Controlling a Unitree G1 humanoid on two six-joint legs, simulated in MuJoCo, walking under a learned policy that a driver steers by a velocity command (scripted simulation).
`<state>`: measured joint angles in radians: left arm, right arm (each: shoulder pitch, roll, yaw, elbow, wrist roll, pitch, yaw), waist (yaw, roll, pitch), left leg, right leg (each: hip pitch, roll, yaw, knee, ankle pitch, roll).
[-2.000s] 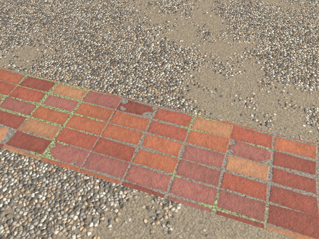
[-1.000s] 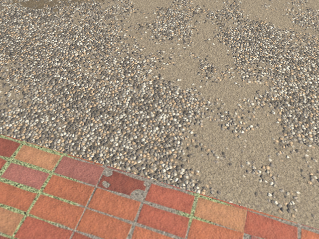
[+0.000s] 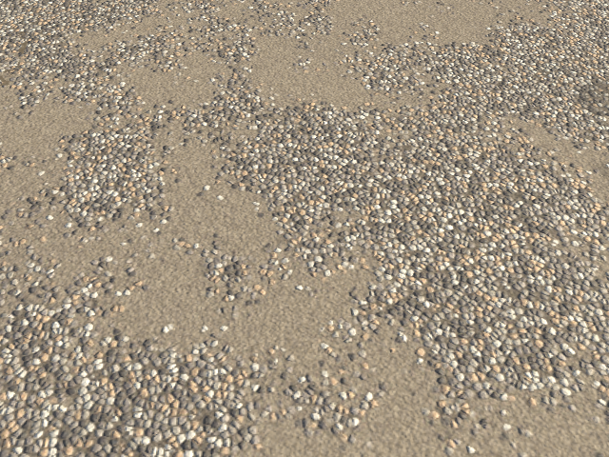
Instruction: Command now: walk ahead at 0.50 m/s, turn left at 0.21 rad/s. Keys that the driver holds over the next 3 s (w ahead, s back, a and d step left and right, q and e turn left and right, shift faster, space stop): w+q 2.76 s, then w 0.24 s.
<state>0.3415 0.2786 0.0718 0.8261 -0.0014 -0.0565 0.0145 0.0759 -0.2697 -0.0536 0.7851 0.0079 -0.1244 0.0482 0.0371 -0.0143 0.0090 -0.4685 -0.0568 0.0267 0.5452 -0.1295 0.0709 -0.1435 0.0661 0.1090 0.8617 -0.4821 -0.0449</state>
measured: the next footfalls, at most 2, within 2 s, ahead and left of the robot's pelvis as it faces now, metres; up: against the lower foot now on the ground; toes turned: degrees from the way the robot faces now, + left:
right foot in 0.44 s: +0.42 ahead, -0.08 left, +0.00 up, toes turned +19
left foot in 0.96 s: +0.57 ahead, +0.28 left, +0.00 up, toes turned +35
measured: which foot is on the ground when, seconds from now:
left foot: down 0.00-0.46, up 0.48-0.94, down 0.96-1.00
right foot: up 0.00-0.42, down 0.44-0.98, up 1.00-1.00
